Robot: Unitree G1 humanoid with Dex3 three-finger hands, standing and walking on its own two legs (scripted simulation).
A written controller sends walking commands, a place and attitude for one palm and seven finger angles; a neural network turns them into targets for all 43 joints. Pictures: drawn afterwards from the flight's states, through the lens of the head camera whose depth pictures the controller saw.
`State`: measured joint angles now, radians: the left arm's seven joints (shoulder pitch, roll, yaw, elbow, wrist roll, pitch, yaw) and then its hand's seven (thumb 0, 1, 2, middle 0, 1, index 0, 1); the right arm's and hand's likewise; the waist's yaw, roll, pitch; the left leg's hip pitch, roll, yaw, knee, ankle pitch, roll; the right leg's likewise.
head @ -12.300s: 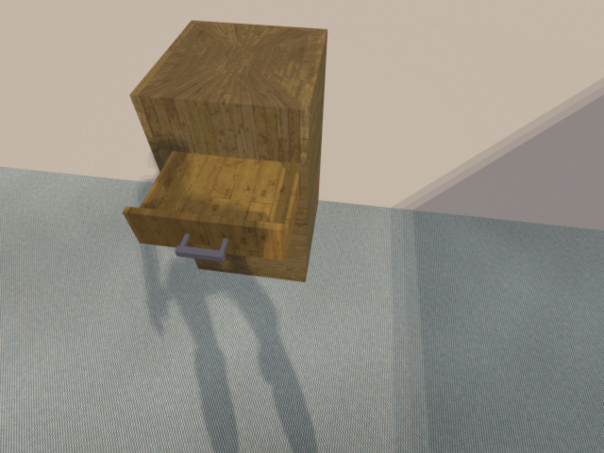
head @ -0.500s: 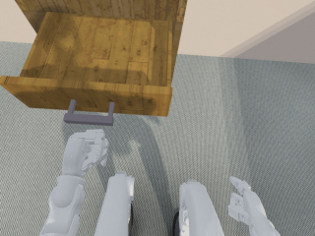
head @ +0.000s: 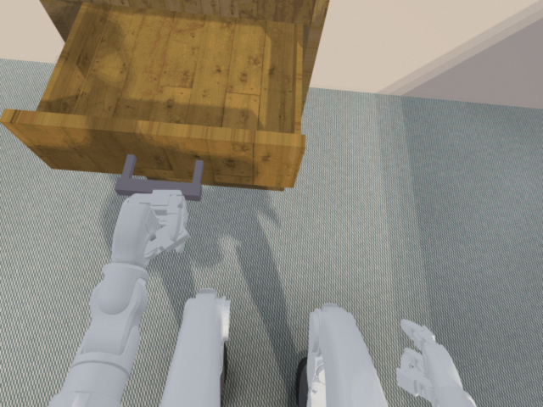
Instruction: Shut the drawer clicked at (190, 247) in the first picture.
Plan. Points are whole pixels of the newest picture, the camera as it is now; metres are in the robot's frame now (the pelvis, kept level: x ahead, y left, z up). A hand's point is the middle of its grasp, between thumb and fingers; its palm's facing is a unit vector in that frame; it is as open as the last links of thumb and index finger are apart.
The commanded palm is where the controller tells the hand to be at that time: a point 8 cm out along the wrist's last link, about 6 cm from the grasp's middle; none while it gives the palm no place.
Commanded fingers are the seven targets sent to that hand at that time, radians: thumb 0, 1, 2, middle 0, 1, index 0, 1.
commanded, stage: push the drawer shut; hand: left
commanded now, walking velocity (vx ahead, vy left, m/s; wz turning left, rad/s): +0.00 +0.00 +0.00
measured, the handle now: (162, 177) +0.42 +0.18 +0.01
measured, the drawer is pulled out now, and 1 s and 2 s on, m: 0.23 0.09 0.00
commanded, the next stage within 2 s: none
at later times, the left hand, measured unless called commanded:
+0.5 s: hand (191, 187) +0.41 +0.14 +0.00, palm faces -0.06 -1.00 -0.06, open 2.8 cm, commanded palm +0.43 +0.18 +0.01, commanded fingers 0.00 0.90 0.90 -1.40 -1.60 -1.40 -1.60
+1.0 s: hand (199, 145) +0.48 +0.14 +0.00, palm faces -0.03 -1.00 -0.07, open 2.8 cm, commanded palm +0.49 +0.17 +0.01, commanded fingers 0.00 0.90 0.90 -1.40 -1.60 -1.40 -1.60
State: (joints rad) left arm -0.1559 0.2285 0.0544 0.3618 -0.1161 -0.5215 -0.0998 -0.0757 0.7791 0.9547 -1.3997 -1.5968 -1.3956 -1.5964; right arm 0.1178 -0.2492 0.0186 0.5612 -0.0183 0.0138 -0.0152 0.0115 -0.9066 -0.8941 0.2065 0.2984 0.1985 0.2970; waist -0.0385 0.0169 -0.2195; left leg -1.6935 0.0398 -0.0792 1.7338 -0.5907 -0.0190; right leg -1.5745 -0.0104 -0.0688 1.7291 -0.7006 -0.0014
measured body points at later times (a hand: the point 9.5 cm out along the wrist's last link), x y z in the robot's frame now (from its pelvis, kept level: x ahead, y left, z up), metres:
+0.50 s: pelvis -0.02 +0.01 +0.00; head +0.14 +0.04 +0.42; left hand +0.41 +0.20 +0.01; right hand +0.12 -0.25 -0.11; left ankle +0.08 +0.13 -0.50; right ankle +0.05 -0.12 -0.50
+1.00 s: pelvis -0.01 +0.00 -0.01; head +0.17 +0.03 +0.40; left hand +0.48 +0.20 +0.01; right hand +0.07 -0.26 -0.13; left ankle +0.08 +0.13 -0.50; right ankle +0.05 -0.12 -0.50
